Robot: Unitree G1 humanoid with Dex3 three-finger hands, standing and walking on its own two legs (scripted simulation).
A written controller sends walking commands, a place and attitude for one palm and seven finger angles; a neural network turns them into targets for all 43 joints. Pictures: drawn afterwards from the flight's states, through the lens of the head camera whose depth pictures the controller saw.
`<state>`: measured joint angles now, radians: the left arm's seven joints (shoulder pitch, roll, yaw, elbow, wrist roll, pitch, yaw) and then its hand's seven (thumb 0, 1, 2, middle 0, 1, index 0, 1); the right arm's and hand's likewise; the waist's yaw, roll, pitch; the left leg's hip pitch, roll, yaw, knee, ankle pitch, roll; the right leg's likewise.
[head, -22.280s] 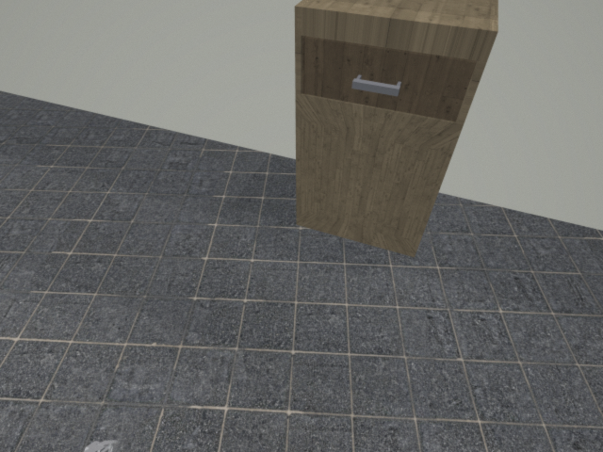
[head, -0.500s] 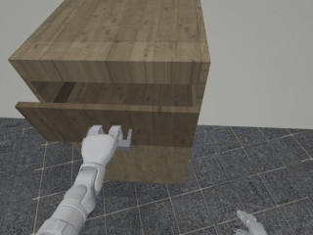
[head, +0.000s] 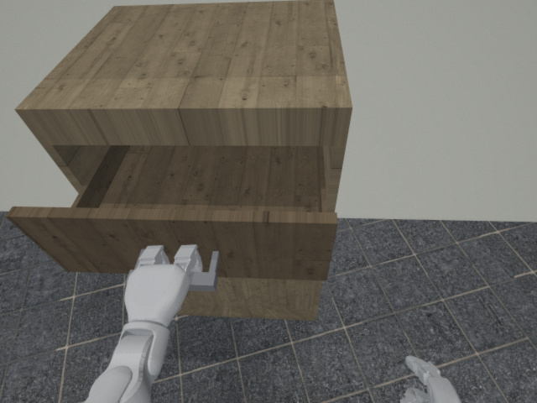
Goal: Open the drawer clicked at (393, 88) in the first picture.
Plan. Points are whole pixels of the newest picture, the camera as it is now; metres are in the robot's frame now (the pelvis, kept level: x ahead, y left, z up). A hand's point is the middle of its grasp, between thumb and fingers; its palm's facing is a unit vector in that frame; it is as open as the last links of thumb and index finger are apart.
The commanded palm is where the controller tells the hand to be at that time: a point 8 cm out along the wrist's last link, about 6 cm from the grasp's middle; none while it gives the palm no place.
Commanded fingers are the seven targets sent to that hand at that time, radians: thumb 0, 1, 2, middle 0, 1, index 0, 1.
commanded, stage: pull the drawer open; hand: left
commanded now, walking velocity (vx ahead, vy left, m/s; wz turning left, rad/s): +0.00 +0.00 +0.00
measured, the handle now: (175, 268) +0.32 +0.18 +0.01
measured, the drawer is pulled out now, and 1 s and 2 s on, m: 0.16 0.28 0.29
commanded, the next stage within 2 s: open the thumb to release the handle in 1.52 s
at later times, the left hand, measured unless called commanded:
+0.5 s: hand (162, 343) +0.21 +0.18 -0.02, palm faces +0.00 -0.12 -0.99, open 5.6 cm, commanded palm +0.18 +0.19 +0.03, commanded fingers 0.00 0.90 0.90 -0.40 -1.35 -0.40 -1.35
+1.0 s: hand (151, 387) +0.15 +0.18 -0.02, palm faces +0.00 -0.13 -0.99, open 5.6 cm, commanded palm +0.11 +0.19 +0.03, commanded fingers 0.00 0.90 0.90 -0.40 -1.35 -0.40 -1.35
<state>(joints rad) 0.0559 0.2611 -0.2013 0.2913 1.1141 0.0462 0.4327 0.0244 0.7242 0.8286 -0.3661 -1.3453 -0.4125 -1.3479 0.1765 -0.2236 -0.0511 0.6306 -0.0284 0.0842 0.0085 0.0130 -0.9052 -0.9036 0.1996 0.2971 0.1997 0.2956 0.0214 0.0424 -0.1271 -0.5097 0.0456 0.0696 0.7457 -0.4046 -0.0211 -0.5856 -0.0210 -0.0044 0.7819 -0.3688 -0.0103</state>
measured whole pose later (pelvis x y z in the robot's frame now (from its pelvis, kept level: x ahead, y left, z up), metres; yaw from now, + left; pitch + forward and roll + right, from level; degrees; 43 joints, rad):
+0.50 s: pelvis -0.01 -0.01 -0.01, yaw +0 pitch +8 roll +1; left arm 0.30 0.28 -0.21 0.07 1.13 0.02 0.45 0.03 0.71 0.84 -0.36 -1.35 -0.41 -1.35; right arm 0.12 -0.20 -0.02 0.59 -0.05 0.07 0.02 0.01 -0.90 -0.90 0.20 0.30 0.20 0.30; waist 0.06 0.04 -0.11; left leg -0.52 0.05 0.06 0.80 -0.43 -0.03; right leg -0.59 -0.02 -0.01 0.84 -0.40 -0.02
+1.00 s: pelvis -0.01 -0.01 -0.02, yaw +0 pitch +11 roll +2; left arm 0.60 0.32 -0.16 -0.16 1.11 -0.04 0.51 0.03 0.71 0.82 -0.35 -1.35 -0.41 -1.35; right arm 0.14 -0.22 -0.03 0.53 -0.07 0.07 0.06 0.01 -0.90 -0.90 0.20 0.30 0.20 0.30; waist 0.06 0.03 -0.13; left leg -0.62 0.05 0.07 0.90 -0.47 -0.04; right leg -0.71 -0.01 0.01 0.96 -0.44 -0.03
